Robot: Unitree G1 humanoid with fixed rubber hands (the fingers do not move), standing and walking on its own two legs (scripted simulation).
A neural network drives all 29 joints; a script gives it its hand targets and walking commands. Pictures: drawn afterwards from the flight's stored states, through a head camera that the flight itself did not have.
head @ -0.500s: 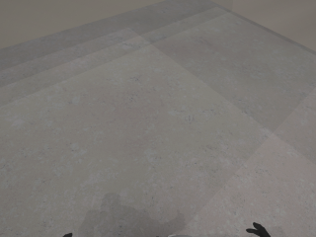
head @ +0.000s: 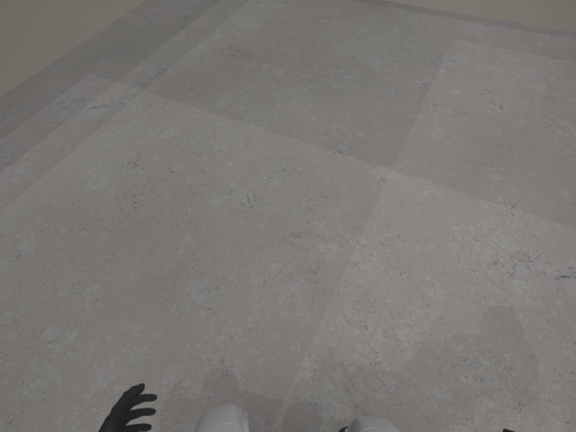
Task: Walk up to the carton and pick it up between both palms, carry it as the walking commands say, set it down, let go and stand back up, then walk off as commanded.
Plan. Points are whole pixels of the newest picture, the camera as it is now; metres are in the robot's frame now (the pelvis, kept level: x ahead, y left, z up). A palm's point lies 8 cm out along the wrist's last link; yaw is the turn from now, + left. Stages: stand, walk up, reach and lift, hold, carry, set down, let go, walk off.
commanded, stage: walk off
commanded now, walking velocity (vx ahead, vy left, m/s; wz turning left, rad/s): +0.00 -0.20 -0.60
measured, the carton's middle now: out of the picture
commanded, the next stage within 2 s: stand in 0.40 s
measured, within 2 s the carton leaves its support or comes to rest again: neither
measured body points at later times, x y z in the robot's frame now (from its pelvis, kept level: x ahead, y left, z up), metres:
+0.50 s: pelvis -0.03 -0.08 +0.01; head +0.01 -0.05 +0.46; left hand +0.14 +0.16 -0.14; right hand -0.06 -0.39 -0.09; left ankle +0.01 +0.04 -0.73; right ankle -0.08 -0.24 -0.64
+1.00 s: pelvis -0.07 -0.17 +0.01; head -0.06 -0.18 +0.46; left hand +0.10 +0.02 -0.13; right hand -0.11 -0.43 -0.14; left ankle -0.04 -0.07 -0.73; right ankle -0.09 -0.28 -0.73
